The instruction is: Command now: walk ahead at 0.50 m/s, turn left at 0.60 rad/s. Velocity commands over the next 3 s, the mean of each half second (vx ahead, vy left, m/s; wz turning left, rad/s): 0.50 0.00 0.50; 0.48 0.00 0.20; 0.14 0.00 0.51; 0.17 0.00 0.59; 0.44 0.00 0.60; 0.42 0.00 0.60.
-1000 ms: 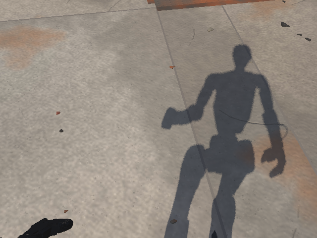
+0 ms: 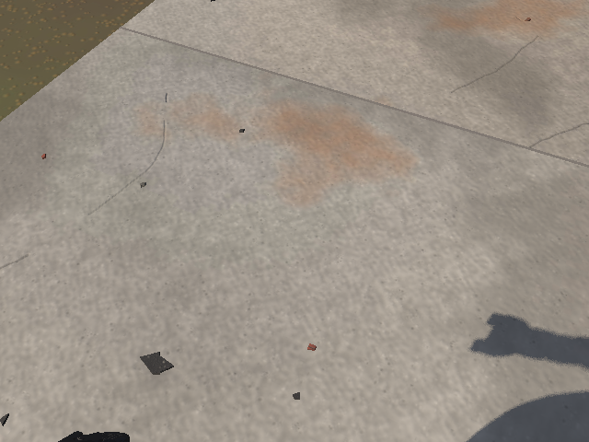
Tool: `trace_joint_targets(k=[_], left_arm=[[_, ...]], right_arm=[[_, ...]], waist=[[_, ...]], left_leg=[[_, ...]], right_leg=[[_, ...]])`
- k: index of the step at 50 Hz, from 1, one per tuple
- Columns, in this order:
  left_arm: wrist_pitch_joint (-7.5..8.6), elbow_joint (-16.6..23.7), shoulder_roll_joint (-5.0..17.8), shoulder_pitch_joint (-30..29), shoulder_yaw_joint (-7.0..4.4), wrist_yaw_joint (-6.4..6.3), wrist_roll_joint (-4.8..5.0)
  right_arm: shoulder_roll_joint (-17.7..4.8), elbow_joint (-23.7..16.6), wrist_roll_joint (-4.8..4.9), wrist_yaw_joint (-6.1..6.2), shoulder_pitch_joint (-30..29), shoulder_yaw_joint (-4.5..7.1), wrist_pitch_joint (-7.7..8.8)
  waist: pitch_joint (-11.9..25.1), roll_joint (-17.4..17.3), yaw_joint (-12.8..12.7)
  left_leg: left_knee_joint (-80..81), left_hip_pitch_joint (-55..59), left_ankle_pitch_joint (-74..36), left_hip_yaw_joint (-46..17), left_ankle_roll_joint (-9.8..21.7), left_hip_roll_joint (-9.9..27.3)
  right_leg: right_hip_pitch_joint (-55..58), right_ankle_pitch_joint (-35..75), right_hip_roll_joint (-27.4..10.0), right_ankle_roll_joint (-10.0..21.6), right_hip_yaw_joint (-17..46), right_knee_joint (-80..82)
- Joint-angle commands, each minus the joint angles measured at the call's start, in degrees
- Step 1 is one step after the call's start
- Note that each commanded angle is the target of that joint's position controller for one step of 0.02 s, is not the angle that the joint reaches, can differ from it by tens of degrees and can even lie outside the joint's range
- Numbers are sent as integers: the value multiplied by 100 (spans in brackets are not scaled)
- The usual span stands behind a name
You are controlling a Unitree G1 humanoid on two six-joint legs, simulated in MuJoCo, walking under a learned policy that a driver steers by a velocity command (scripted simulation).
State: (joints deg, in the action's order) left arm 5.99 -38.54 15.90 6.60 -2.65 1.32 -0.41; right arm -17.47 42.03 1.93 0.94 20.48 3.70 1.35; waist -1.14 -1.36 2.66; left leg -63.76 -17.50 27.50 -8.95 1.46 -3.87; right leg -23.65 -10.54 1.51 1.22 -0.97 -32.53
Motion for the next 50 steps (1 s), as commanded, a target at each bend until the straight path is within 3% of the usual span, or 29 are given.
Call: trace_joint_targets(k=[1,3,6,12,16,17,19,20,21,22,23,24,25,26,27,29,31,34,37,40,42,45,46,47,48,49,50], left_arm=[[-40,106,652,691,-222,-64,-37],[3,23,532,622,-193,-94,-46],[65,-153,665,727,-256,-98,24],[-28,-380,947,817,-336,-150,37],[-138,-618,1112,1213,-374,-149,146],[-173,-674,1161,1266,-384,-139,186],[-230,-733,1332,1261,-418,-146,247],[-266,-757,1399,1211,-422,-161,264],[-293,-769,1317,1173,-369,-187,261],[-261,-664,1046,1210,-235,-209,107],[-142,-419,270,1884,37,-111,-16],[5,-501,826,1320,-82,-65,190],[75,-270,1041,696,-154,-48,371],[108,-247,939,569,-124,-84,312],[99,-304,921,554,-143,-107,175],[-26,-419,826,881,-150,-73,140],[-141,-455,654,926,-119,-71,100],[-188,-285,527,373,-72,-86,42],[-125,-161,389,-223,-7,-20,67],[-79,3,389,-777,17,58,111],[-44,127,472,-977,-5,114,99],[15,82,671,-662,-79,152,71],[39,-37,798,-203,-153,126,27],[63,-210,1061,535,-269,79,-47],[66,-242,1509,1281,-360,36,-189],[-22,-269,1575,1368,-377,51,-172],[-76,-155,1068,1319,-244,42,-75]], right_arm=[[-803,-642,-85,12,-506,203,84],[-563,-644,-22,-41,-429,191,31],[-299,-758,-51,-66,-650,129,-43],[-136,-920,-63,-252,-1440,37,43],[-61,-1155,-46,-375,-2069,-12,71],[-93,-1201,-53,-394,-2118,0,77],[-284,-1210,-107,-402,-1920,91,76],[-478,-1099,-134,-389,-1431,197,65],[-740,-814,-121,-336,-515,356,49],[-1148,-572,-114,-230,456,505,-9],[-1730,-557,-76,-196,335,541,34],[-1163,-652,-84,-211,448,387,96],[-958,-568,-125,-237,180,302,169],[-811,-540,-108,-240,-177,251,209],[-611,-547,-130,-241,-501,188,226],[-432,-571,-218,-232,-762,125,282],[-514,-458,-179,-213,-772,143,362],[-626,-258,-190,-136,-622,160,394],[-707,-84,-165,-91,-402,159,367],[-811,168,-106,-89,14,181,340],[-838,303,-67,-71,169,195,279],[-927,389,-68,-18,143,242,178],[-934,380,-87,-5,15,238,139],[-802,349,-141,9,6,181,115],[-443,169,-275,21,224,58,135],[-7,199,-155,12,1012,-60,199],[-702,293,-52,19,730,103,189]], waist=[[181,551,-562],[75,829,-405],[-37,688,-396],[-187,503,-618],[-409,427,-785],[-423,441,-735],[-183,611,-466],[142,667,-116],[625,566,388],[1241,99,771],[1965,-1336,23],[2287,-603,464],[1365,-492,484],[894,-203,234],[581,-153,37],[475,-297,-290],[313,-168,-396],[-13,-104,-277],[-165,-130,-39],[-316,-103,188],[-373,-113,171],[-182,-290,-91],[59,-331,-381],[684,-260,-728],[1704,478,-859],[2648,2052,-581],[2517,1281,-794]], left_leg=[[-849,-2520,-740,33,-100,722],[-484,-2102,-992,140,-89,919],[2,-2320,-1236,250,-142,1002],[1787,-2176,-2749,640,-142,968],[2601,-1944,-2654,927,45,818],[2742,-1851,-2418,980,136,738],[2933,-1236,-1853,1214,369,416],[3116,-494,-1769,1329,522,213],[3483,887,-2181,1385,705,13],[3318,2725,-2367,332,966,724],[3779,4336,-1386,-2807,2020,2302],[4430,4202,-970,-3416,2035,2495],[4543,3532,-1513,-2425,1753,2256],[4585,2730,-2084,-1723,1551,2001],[4714,2048,-2581,-1226,1440,1797],[5084,1296,-2911,-817,1419,1603],[5365,911,-3163,-486,1483,1578],[5559,784,-3297,-21,1387,1422],[5598,777,-3050,362,1148,1219],[5520,1068,-2714,249,1106,1394],[5243,1516,-2858,40,1064,1589],[4700,1916,-3520,-223,891,1731],[4103,1869,-4475,-139,750,1525],[3073,1506,-4764,65,512,1139],[1269,143,-3144,281,183,564],[-544,-1505,974,290,-181,-209],[-1139,-1756,996,-277,-227,49]], right_leg=[[2266,-865,-1870,844,2428,1803],[1822,-127,-1599,768,1593,2064],[1803,627,-1667,923,972,2300],[2059,1454,-1539,788,-245,2416],[2445,1749,-1710,728,-561,2353],[2596,2114,-1781,718,-595,2252],[2850,3902,-1843,658,-737,1662],[2835,4711,-1784,575,-866,949],[2368,4818,-1592,415,-1064,-120],[956,2987,-1366,191,-1084,-1780],[-1305,-2159,-308,-143,-646,-3817],[-1784,-2362,-308,-106,421,-4420],[-2177,-1874,-533,-27,405,-4410],[-2037,-1348,-787,7,375,-3993],[-1770,-1031,-937,-43,365,-3614],[-1160,-632,-1071,-129,423,-3321],[-1102,-406,-1082,-273,353,-2985],[-1421,507,-1062,-427,328,-2033],[-1183,1556,-846,-382,182,-788],[-1082,1829,-670,-296,164,-144],[-1236,1540,-600,-178,281,169],[-735,898,-450,9,269,415],[-22,878,-266,124,94,604],[1255,1534,-384,303,95,525],[3239,2946,-1557,750,1172,-6],[4713,3107,-2767,1557,3333,509],[4395,2807,-2580,1407,3288,766]])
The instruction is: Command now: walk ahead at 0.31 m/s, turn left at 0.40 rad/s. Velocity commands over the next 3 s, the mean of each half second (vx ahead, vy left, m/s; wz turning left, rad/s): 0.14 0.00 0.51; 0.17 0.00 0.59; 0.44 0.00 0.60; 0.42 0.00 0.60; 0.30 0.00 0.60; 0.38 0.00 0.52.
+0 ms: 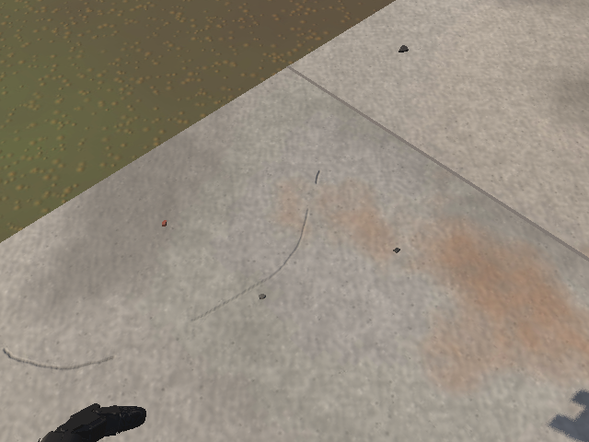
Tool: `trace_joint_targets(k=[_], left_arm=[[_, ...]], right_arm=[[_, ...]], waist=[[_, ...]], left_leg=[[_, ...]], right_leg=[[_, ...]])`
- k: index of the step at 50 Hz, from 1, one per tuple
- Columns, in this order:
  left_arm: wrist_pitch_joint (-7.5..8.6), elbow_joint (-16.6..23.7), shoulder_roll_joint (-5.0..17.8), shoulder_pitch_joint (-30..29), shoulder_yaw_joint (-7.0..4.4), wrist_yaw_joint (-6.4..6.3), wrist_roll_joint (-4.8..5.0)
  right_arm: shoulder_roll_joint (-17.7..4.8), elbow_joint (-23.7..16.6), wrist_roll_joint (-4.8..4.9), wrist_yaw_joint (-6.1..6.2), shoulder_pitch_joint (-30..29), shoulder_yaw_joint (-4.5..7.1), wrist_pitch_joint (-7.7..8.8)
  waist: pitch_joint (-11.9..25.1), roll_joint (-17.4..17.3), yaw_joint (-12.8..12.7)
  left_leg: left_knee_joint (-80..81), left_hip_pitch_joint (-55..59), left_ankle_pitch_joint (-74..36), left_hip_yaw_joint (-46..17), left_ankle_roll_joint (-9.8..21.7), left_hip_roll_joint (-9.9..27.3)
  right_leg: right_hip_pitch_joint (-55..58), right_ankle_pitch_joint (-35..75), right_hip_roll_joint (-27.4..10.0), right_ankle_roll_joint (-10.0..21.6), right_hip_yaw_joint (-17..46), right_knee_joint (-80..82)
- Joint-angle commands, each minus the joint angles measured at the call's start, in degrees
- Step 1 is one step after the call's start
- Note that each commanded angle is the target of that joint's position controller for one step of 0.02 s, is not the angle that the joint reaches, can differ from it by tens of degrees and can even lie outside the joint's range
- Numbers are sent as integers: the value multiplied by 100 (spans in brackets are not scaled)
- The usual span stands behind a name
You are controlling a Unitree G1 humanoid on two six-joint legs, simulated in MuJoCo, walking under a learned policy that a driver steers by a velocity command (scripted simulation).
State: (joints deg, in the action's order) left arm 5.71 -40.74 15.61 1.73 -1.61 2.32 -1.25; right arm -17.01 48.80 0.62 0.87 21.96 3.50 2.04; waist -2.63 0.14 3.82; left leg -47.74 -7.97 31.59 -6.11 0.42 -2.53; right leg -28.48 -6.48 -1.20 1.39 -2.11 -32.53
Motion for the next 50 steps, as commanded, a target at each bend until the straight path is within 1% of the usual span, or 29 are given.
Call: trace_joint_targets(k=[1,2,3,6,8,12,16,19,20,21,22,23,24,25,26,27,29,34,37,39,41,42,43,44,45,46,47,48,50], left_arm=[[-88,92,869,1415,-280,-104,50],[-115,80,744,1105,-243,-130,45],[-121,45,642,866,-226,-145,32],[-92,-15,627,388,-247,-158,-45],[-114,-75,809,302,-325,-230,-8],[-275,-144,949,155,-380,-348,72],[-445,-275,1136,264,-450,-326,182],[-543,-330,1194,193,-485,-317,308],[-560,-409,1095,333,-470,-305,330],[-556,-507,908,680,-431,-271,226],[-528,-219,580,579,-303,-234,-75],[-511,-139,661,310,-310,-238,-25],[-523,-117,850,38,-363,-245,134],[-528,-139,805,40,-366,-285,181],[-537,-192,835,30,-384,-346,122],[-556,-183,900,23,-414,-382,89],[-578,-210,821,173,-406,-379,110],[-609,-178,645,98,-335,-367,127],[-567,-132,703,66,-346,-291,179],[-477,-102,750,128,-372,-230,214],[-363,-240,707,581,-398,-184,242],[-326,-385,797,993,-448,-199,219],[-314,-512,1126,1603,-522,-237,124],[-276,-523,1623,1664,-605,-207,-63],[-192,-363,1449,1195,-575,-226,-79],[-161,-263,1088,857,-487,-294,41],[-156,-209,913,766,-434,-340,109],[-158,-229,848,833,-409,-373,141],[-113,-298,808,1178,-381,-404,88]], right_arm=[[-930,-540,163,48,54,205,71],[-868,-574,115,84,-185,208,5],[-774,-580,73,106,-208,232,-86],[-401,-631,98,146,-24,215,-381],[-322,-835,45,143,-282,192,-436],[-334,-1043,16,-12,-705,186,-426],[-492,-1316,6,-146,-1167,259,-511],[-549,-1410,-1,-207,-1155,326,-550],[-642,-1368,-26,-177,-992,380,-536],[-1093,-1303,-31,-77,-608,542,-511],[-1785,-1385,-68,52,-459,676,-501],[-1521,-1472,-179,-8,-443,560,-366],[-1322,-1460,-143,-61,-577,503,-246],[-1194,-1435,-56,-45,-829,477,-174],[-1036,-1462,24,-18,-1062,428,-170],[-965,-1498,45,27,-1267,385,-201],[-973,-1558,-39,79,-1378,372,-244],[-1097,-1548,-23,146,-1358,420,-312],[-1057,-1545,-4,117,-1367,396,-336],[-1044,-1522,6,84,-1365,373,-328],[-965,-1525,41,93,-1474,331,-340],[-812,-1545,44,115,-1508,284,-339],[-379,-1563,37,123,-1432,171,-331],[-422,-1841,104,97,-1507,191,-240],[-804,-1890,63,71,-1664,267,-157],[-991,-1767,52,34,-1527,341,-150],[-953,-1622,20,22,-1353,358,-167],[-872,-1594,2,-6,-1340,350,-157],[-577,-1611,30,-71,-1459,277,-107]], waist=[[1788,811,-860],[1278,469,-710],[931,441,-525],[611,725,-190],[588,718,-200],[707,590,-310],[521,552,-445],[459,556,-307],[526,390,-232],[782,-382,-167],[876,-2033,-338],[1529,-1455,-81],[1391,-859,-39],[1185,-610,-188],[1063,-400,-260],[990,-475,-373],[1056,-628,-487],[1025,-703,-376],[907,-894,-282],[713,-1025,-318],[628,-912,-609],[619,-697,-788],[859,246,-879],[397,1214,-750],[-50,1129,-616],[-203,1023,-488],[-146,911,-443],[-177,845,-492],[-164,690,-650]], left_leg=[[-2823,-3058,291,-325,-166,125],[-2626,-2989,-48,-106,-237,364],[-2361,-2746,-332,-41,-272,547],[-1751,-2050,-733,238,-363,675],[-1159,-2120,-1168,288,-387,771],[-34,-1697,-2178,519,-274,790],[622,-1654,-1911,717,-105,716],[1485,-1320,-1930,921,134,555],[1980,-852,-2426,931,285,411],[2444,69,-4182,310,581,665],[2356,1200,-6555,-1746,1555,2026],[2497,1208,-6092,-2479,2310,2484],[2571,1122,-5869,-1960,2128,2207],[2544,948,-5364,-1546,1774,1900],[2580,761,-4954,-1383,1530,1735],[2647,447,-4816,-1263,1438,1616],[2711,173,-4835,-1158,1420,1448],[2716,-99,-3933,-1356,1375,1285],[3063,-549,-1160,-1767,1322,1109],[3135,-818,-251,-2052,1268,1044],[2933,-1258,207,-2079,1051,804],[2528,-1801,386,-1874,801,538],[840,-2623,632,-1068,419,-1],[-294,-3922,266,-375,280,-497],[-993,-4205,-249,-526,216,60],[-1247,-4258,-756,-480,144,185],[-1410,-4193,-1071,-363,41,259],[-1522,-4206,-1374,-279,-39,328],[-1717,-4117,-1886,-66,-128,410]], right_leg=[[4150,2653,-2197,1221,2440,813],[3380,3049,-1945,1144,1810,926],[2688,3118,-1784,1084,1358,1084],[1552,2752,-1593,1154,566,1678],[1576,2706,-1682,1233,308,1866],[1722,2051,-1605,1127,-304,1951],[2095,1341,-1784,1006,-371,1720],[2292,1190,-1814,692,-441,1112],[2173,1132,-1618,445,-607,603],[1686,668,-1151,17,-956,-525],[-222,-2636,-207,-572,-1214,-2433],[-738,-3508,95,-631,37,-3544],[-920,-3160,-18,-542,371,-3864],[-1020,-2682,-127,-455,477,-3710],[-1024,-2324,-211,-444,540,-3435],[-782,-2063,-212,-462,562,-3244],[-403,-1755,-41,-524,511,-2946],[106,-1480,139,-644,586,-1630],[503,-1380,233,-526,538,-966],[821,-1528,307,-380,481,-486],[1675,-1045,308,-175,375,531],[2413,-925,48,-12,502,1001],[3274,-1805,-1134,336,1680,1433],[3068,-3180,-2195,1037,3691,2161],[2639,-3668,-2340,1250,3900,2339],[2598,-3415,-2013,1022,3261,2347],[2694,-2961,-1737,782,2710,2323],[2721,-2471,-1599,665,2270,2360],[2683,-1510,-1407,600,1481,2434]])
Over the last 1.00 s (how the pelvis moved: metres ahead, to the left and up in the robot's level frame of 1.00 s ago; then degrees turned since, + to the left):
0.55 0.10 0.00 20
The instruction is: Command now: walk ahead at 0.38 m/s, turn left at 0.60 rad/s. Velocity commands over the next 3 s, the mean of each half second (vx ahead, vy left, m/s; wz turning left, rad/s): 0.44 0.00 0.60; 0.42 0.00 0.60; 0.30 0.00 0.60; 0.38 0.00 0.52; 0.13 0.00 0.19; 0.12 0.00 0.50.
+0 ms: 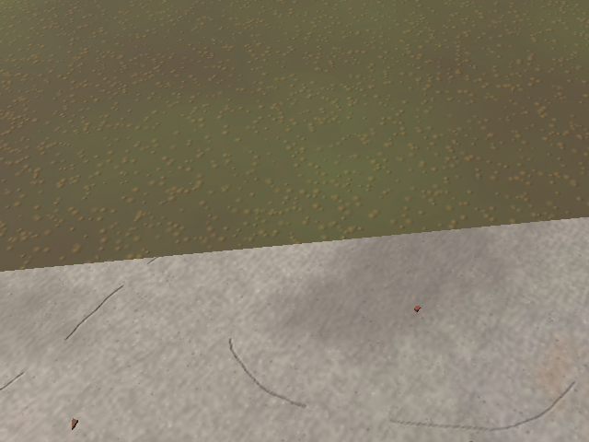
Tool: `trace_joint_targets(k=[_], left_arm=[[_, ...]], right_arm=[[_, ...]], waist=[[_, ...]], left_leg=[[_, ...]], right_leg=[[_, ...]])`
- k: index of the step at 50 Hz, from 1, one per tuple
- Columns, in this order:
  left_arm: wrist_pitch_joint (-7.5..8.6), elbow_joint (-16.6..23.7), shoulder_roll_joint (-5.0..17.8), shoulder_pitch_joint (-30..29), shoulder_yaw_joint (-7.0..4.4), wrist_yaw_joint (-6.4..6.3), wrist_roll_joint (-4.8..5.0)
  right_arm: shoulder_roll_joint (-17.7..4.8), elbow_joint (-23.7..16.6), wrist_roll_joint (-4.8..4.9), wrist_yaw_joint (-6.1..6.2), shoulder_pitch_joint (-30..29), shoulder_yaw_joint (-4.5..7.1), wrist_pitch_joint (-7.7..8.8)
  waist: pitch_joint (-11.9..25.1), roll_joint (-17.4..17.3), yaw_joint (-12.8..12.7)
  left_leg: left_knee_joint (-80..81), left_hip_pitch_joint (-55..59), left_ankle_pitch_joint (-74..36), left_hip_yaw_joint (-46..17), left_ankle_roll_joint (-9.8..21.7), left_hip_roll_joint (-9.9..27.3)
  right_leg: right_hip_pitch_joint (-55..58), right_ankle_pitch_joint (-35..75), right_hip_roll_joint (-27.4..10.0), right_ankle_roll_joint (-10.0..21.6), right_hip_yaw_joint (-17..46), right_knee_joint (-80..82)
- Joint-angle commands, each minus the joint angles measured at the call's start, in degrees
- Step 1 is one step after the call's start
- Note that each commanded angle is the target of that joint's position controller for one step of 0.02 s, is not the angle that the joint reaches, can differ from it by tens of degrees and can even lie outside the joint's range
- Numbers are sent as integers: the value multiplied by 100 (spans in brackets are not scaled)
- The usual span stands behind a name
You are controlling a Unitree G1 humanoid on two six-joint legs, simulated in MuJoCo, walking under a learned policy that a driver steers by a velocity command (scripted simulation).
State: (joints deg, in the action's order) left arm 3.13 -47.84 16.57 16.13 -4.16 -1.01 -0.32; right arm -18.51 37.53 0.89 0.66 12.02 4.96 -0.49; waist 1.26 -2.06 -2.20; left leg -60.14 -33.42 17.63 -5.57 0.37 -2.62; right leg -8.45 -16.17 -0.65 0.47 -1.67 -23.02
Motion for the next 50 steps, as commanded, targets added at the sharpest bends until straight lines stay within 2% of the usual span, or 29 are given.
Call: trace_joint_targets(k=[1,6,8,11,13,14,15,16,17,18,19,20,21,23,25,29,31,33,37,38,39,40,41,42,43,44,45,47,50], left_arm=[[159,384,722,-113,-130,-66,-24],[130,335,923,239,-176,-17,-6],[112,298,1043,354,-212,-5,46],[69,229,1198,448,-271,34,159],[26,217,1355,406,-320,39,220],[-4,220,1416,365,-336,26,247],[-10,249,1317,368,-291,2,254],[33,367,1034,422,-172,-9,88],[188,830,171,799,116,54,-126],[384,877,779,69,0,91,136],[472,1056,1011,-401,-66,110,320],[523,1031,920,-391,-28,78,227],[522,957,912,-330,-53,54,64],[395,901,888,-115,-81,93,1],[280,901,759,-139,-55,107,-68],[264,1199,483,-1118,55,121,-82],[304,1323,393,-1612,101,176,-34],[343,1429,463,-1909,86,233,37],[402,1460,715,-1801,-25,295,59],[420,1422,763,-1574,-64,281,59],[445,1306,876,-1035,-149,241,35],[473,1239,1110,-233,-229,198,-60],[415,1120,1611,448,-362,160,-207],[358,1121,1238,440,-281,214,-72],[300,1236,815,82,-160,170,-32],[227,1305,639,-243,-95,132,-62],[184,1257,522,-488,-52,126,-62],[189,1163,475,-725,-36,126,-89],[188,989,742,-836,-140,83,-55]], right_arm=[[-321,-519,27,-68,-524,97,165],[-82,-807,51,-207,-1040,-29,207],[8,-912,54,-294,-1283,-88,225],[-43,-995,78,-395,-1391,-91,220],[-254,-985,37,-414,-1125,13,200],[-458,-857,29,-400,-560,134,177],[-765,-558,58,-342,461,326,138],[-1146,-306,116,-220,1477,495,63],[-1836,-397,138,-181,1198,514,145],[-1288,-503,80,-212,1377,364,251],[-977,-360,24,-234,1163,252,348],[-825,-368,33,-231,825,190,391],[-679,-427,8,-220,401,135,390],[-558,-538,-101,-175,5,81,408],[-592,-438,-56,-121,24,83,453],[-723,-180,-8,-9,367,115,445],[-792,-54,36,21,603,140,421],[-827,81,76,35,835,156,405],[-764,198,79,83,948,161,306],[-754,200,66,80,927,166,271],[-644,169,53,62,849,124,257],[-367,62,-14,26,788,11,264],[4,-49,98,43,1491,-101,291],[-330,-54,97,51,1654,-88,318],[-812,-31,122,60,1193,60,273],[-914,-122,70,81,759,100,213],[-869,-205,7,93,527,129,165],[-571,-192,43,92,683,120,17],[-212,-332,12,85,504,19,-95]], waist=[[-531,881,-110],[-643,895,-358],[-754,868,-438],[-862,828,-369],[-566,950,-66],[-150,949,313],[437,782,851],[993,203,1273],[1669,-1463,485],[2048,-701,1008],[1095,-545,970],[660,-166,700],[348,-29,431],[161,-224,99],[20,-122,29],[-312,-118,326],[-352,-143,525],[-374,-170,624],[-273,-392,482],[-196,-486,367],[102,-465,69],[894,-226,-318],[1915,1244,-206],[2099,1921,-105],[1271,1212,-179],[744,691,-130],[314,509,7],[52,791,288],[38,943,322]], left_leg=[[-413,-1591,-670,-44,-163,468],[903,-1269,-1288,350,-266,682],[1469,-967,-1337,574,-193,705],[2075,-501,-997,831,73,634],[2328,299,-572,1110,347,296],[2516,1152,-523,1263,527,35],[2807,2653,-856,1287,760,-225],[2810,4519,-708,206,1057,366],[3609,5852,762,-3419,2148,2007],[4425,5769,1394,-4233,2204,2198],[4482,5146,792,-3336,1924,2031],[4452,4279,170,-2646,1757,1771],[4483,3486,-431,-2086,1627,1512],[4752,2638,-1111,-1641,1614,1253],[4859,2156,-1693,-1307,1683,1153],[4825,1768,-1680,-850,1411,773],[4767,1696,-1430,-852,1270,709],[4620,1866,-1232,-1103,1223,828],[3861,2692,-1500,-1722,1061,1114],[3640,2757,-1817,-1807,1003,1100],[3111,2682,-2338,-1701,861,855],[1820,2149,-2068,-1422,660,536],[-404,185,-160,-630,120,-344],[-1384,-656,1756,-655,-35,-250],[-1848,-912,1439,-669,-145,44],[-1850,-776,1113,-390,-232,237],[-1589,-636,958,-258,-290,383],[-1043,-89,769,-58,-307,608],[-147,-51,322,179,-408,665]], right_leg=[[732,-206,-1421,710,1151,1496],[793,877,-1384,768,160,1535],[753,1013,-1461,757,-101,1556],[914,1475,-1615,685,-390,1431],[1063,3656,-1651,578,-676,734],[1031,4889,-1583,487,-890,-152],[526,5238,-1392,320,-1100,-1401],[-1021,3223,-1199,62,-1045,-3161],[-3261,-1772,-57,-251,-424,-5151],[-3763,-1620,-45,-175,698,-5699],[-4193,-1015,-280,-49,613,-5604],[-3895,-522,-522,14,608,-5125],[-3477,-230,-678,-26,626,-4651],[-2902,119,-769,-108,636,-4271],[-2785,335,-685,-294,497,-3875],[-2684,1751,-368,-468,410,-2081],[-2326,2256,-139,-453,358,-1304],[-2149,2400,-34,-397,455,-916],[-1975,1609,0,-132,646,-541],[-1647,1297,46,-27,561,-487],[-814,1339,83,143,426,-255],[685,1331,-543,487,927,-479],[2969,881,-1978,1413,3184,-325],[3140,631,-2502,1625,4623,210],[2401,1018,-2348,1428,3780,217],[1589,2002,-2123,1274,2789,173],[853,2963,-1847,1203,2052,211],[-36,3432,-1482,1067,1166,471],[-166,3948,-1555,1271,622,796]])
Over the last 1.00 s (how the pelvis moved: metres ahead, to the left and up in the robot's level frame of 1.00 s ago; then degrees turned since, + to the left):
0.19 0.03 0.02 33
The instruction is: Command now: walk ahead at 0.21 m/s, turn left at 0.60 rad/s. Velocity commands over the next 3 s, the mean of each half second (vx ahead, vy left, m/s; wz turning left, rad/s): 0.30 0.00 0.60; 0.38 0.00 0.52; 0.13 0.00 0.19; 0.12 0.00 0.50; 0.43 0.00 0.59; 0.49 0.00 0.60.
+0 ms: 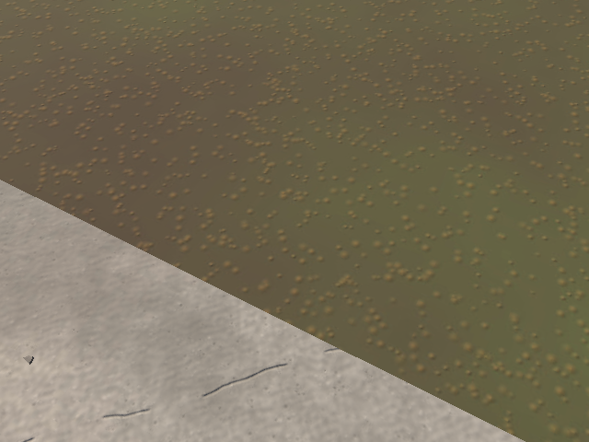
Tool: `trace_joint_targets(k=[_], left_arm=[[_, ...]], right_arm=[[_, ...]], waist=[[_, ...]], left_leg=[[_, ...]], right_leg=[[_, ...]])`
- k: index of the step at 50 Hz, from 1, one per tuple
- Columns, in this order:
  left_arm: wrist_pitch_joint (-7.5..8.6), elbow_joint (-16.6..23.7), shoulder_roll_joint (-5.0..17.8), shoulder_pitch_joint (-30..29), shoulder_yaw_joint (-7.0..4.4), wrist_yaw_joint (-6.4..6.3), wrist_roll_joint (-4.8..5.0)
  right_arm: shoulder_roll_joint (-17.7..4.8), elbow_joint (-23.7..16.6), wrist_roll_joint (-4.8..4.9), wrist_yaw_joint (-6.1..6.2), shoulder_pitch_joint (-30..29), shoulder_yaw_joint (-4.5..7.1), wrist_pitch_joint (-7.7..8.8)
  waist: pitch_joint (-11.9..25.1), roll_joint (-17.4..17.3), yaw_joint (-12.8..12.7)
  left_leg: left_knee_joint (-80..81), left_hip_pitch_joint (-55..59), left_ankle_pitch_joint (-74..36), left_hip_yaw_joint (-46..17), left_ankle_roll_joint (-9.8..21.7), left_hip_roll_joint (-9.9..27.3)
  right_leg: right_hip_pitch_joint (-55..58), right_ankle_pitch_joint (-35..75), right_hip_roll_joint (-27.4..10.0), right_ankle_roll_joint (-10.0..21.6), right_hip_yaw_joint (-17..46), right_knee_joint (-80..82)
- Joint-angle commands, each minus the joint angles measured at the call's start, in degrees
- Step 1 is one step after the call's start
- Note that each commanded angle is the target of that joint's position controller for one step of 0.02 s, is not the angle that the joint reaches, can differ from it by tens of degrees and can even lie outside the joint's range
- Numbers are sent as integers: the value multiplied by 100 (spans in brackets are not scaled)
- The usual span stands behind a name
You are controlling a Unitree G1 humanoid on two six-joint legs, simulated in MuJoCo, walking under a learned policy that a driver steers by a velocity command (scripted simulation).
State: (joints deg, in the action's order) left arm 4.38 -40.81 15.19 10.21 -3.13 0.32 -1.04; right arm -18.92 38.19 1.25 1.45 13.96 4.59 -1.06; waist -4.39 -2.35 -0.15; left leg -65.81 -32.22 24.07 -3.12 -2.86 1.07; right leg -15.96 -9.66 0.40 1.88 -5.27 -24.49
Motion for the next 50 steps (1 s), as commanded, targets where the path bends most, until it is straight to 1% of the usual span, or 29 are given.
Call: trace_joint_targets(k=[1,3,6,11,12,14,15,16,17,18,19,20,21,23,28,32,34,35,36,37,38,39,40,41,42,44,45,47,50], left_arm=[[31,247,952,-263,-275,-79,39],[-32,173,1017,-266,-299,-108,102],[-61,57,1137,-200,-327,-79,157],[-134,-160,1404,195,-435,13,297],[-165,-182,1450,210,-453,19,332],[-210,-186,1433,55,-441,17,399],[-202,-148,1205,58,-360,4,336],[-136,321,751,-61,-177,-9,42],[10,420,690,-316,-112,3,11],[76,438,1066,-482,-196,72,189],[82,394,1048,-431,-187,90,207],[65,348,1046,-437,-200,62,102],[17,325,1095,-455,-234,38,46],[-72,276,925,-293,-191,56,44],[-89,421,623,-915,-40,100,97],[31,551,802,-1171,-103,162,158],[96,519,895,-915,-175,163,179],[129,431,911,-610,-217,149,170],[159,349,1011,-196,-280,112,124],[180,284,1312,545,-370,58,44],[139,116,1786,1029,-482,87,-58],[150,175,1361,826,-392,106,70],[131,226,1045,623,-307,72,128],[119,248,894,456,-253,62,90],[108,192,768,366,-214,51,62],[139,116,649,370,-168,31,40],[162,58,663,436,-173,29,63],[172,-37,793,426,-199,20,75],[70,-143,1007,298,-241,-25,126]], right_arm=[[-147,-426,-38,-19,238,39,-42],[-146,-456,-28,-114,26,24,-23],[-186,-600,6,-241,-522,27,3],[-284,-878,-2,-342,-1133,59,14],[-309,-898,-8,-354,-1117,73,13],[-495,-683,-22,-340,-391,211,19],[-926,-410,-6,-268,554,426,0],[-1784,-407,-2,-143,1042,624,14],[-1610,-637,-56,-182,869,498,137],[-1111,-654,-79,-225,650,334,242],[-875,-622,-26,-216,468,270,288],[-770,-622,39,-200,170,247,269],[-709,-683,32,-153,-104,205,246],[-876,-735,-83,-72,-322,229,214],[-978,-515,15,-3,-74,251,233],[-937,-347,2,-34,178,229,252],[-858,-325,-7,-52,148,205,261],[-747,-332,-2,-54,86,172,258],[-530,-339,-19,-50,109,105,271],[-167,-402,-85,-56,148,-20,294],[-61,-693,66,-40,477,-68,348],[-587,-520,127,-29,576,51,359],[-823,-503,85,-38,231,130,332],[-746,-466,19,-29,85,125,311],[-630,-484,-23,-43,-37,117,326],[-368,-458,20,-98,-34,65,336],[-257,-456,17,-114,-69,30,337],[-122,-530,-62,-113,-322,-28,338],[123,-528,-139,-176,-530,-152,389]], waist=[[723,910,101],[917,788,11],[669,711,-175],[299,691,-345],[284,714,-296],[615,609,186],[1093,285,591],[1429,-1223,556],[1935,-1271,598],[1617,-707,614],[1335,-407,408],[1035,-57,243],[874,-119,105],[917,-197,-78],[776,-342,188],[599,-419,285],[575,-534,125],[594,-535,-57],[756,-477,-240],[1281,246,-515],[1563,1964,-345],[1120,1500,-330],[639,1137,-374],[461,826,-315],[311,760,-261],[260,895,-173],[261,901,-174],[153,782,-143],[403,795,-136]], left_leg=[[741,-118,-642,-41,-82,333],[1294,112,-1339,44,-7,412],[2104,239,-1755,173,183,420],[2820,54,-940,451,485,327],[2949,171,-743,562,562,265],[3700,1555,-1014,933,818,-153],[3893,3030,-1356,587,1097,-203],[4107,4742,-2109,-2183,2030,1326],[4658,5079,-3013,-3713,2743,1998],[4524,4810,-4012,-2810,2550,1890],[4355,4348,-4289,-2076,2231,1581],[4390,3790,-4213,-1713,1965,1353],[4505,3252,-4283,-1501,1856,1219],[4702,2619,-4426,-1322,1876,1052],[4869,2197,-2398,-1284,1704,735],[4655,2123,-1631,-1759,1554,775],[4414,2041,-1304,-2025,1436,744],[4184,1894,-1115,-2038,1326,597],[3717,1595,-919,-1913,1142,353],[2212,989,-280,-1376,865,-73],[535,-767,1259,-688,563,-688],[-298,-1348,951,-820,449,-260],[-544,-1470,441,-728,416,-68],[-524,-1292,48,-615,394,57],[-352,-1220,-256,-624,383,163],[8,-848,-577,-527,375,280],[205,-823,-643,-451,344,280],[859,-780,-747,-306,209,238],[2119,-19,-1479,118,104,215]], right_leg=[[708,3337,-1700,1153,841,966],[837,2405,-1712,1105,565,1160],[918,1020,-1681,969,295,1404],[1643,480,-1939,812,197,1196],[1702,647,-1965,755,140,1019],[1317,1977,-1662,483,-410,-169],[551,2384,-1259,172,-756,-1672],[-1930,-420,-385,-427,-907,-3975],[-3030,-2705,123,-538,381,-5045],[-3189,-2454,-193,-474,772,-5137],[-3004,-2067,-433,-393,805,-4754],[-2840,-1740,-575,-401,778,-4253],[-2474,-1510,-633,-429,770,-3897],[-1910,-1055,-422,-564,630,-3441],[-1421,136,-135,-638,717,-1587],[-996,308,9,-496,841,-809],[-537,144,39,-349,819,-597],[-70,253,48,-250,750,-348],[656,241,-165,-89,879,-228],[1783,-231,-1117,279,1861,-35],[2832,-2138,-2291,1129,4539,879],[2598,-3215,-2436,1214,4998,1138],[2174,-2926,-2217,1019,4172,1083],[1766,-2229,-1929,880,3485,1098],[1480,-1613,-1746,856,3027,1159],[1127,-773,-1458,810,2268,1370],[1099,-451,-1423,870,2037,1442],[1034,1204,-1424,994,1560,1439],[896,3030,-1210,877,707,1188]])
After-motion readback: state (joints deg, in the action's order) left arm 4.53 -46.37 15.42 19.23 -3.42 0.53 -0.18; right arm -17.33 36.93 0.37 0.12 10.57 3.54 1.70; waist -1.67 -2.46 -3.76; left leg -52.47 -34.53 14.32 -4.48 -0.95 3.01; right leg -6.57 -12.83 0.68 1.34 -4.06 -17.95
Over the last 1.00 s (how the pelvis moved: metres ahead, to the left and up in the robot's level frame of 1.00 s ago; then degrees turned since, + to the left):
0.49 0.17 0.00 36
